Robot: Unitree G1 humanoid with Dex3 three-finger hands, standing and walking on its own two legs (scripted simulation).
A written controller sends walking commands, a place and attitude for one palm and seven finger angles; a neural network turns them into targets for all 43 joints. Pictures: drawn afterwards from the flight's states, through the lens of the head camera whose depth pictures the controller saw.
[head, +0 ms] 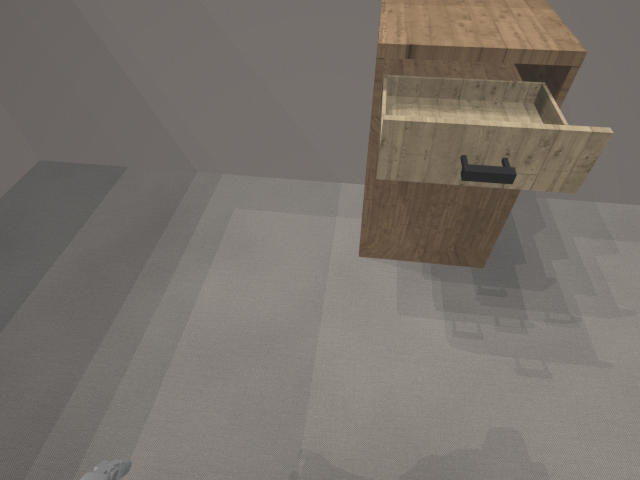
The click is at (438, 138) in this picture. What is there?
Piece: drawer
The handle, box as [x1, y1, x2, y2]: [461, 155, 516, 183]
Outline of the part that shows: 461,156 462,180 512,183 516,175 514,168 509,166 507,158 502,159 501,161 503,166 500,167 471,165 467,163 465,155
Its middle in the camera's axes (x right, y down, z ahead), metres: +0.35 -0.15 +0.83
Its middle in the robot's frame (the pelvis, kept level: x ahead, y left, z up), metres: +0.74 -0.32 -0.04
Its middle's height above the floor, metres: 0.73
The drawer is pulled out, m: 0.30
